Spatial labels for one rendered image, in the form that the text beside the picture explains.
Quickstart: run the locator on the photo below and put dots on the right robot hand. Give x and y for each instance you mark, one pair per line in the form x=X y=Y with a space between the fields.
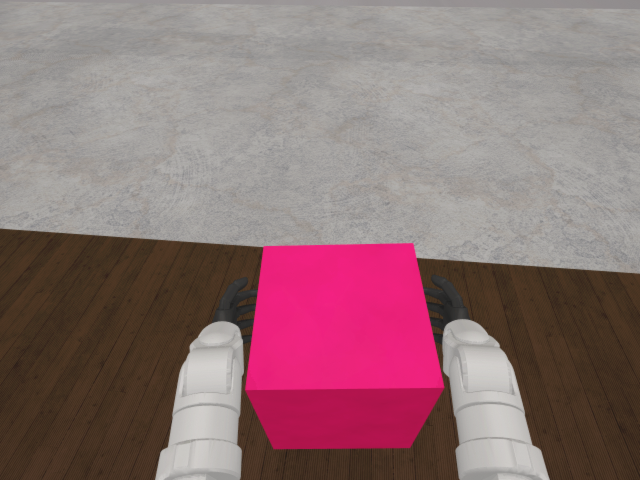
x=453 y=308

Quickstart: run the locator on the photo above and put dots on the right robot forearm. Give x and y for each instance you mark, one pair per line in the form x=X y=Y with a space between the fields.
x=494 y=440

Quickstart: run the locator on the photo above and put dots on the left robot forearm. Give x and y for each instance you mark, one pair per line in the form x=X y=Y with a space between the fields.
x=204 y=431

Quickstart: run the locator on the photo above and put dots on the left robot hand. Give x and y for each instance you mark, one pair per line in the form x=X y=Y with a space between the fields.
x=228 y=310

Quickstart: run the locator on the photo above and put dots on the carton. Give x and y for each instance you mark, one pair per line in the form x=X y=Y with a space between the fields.
x=342 y=353

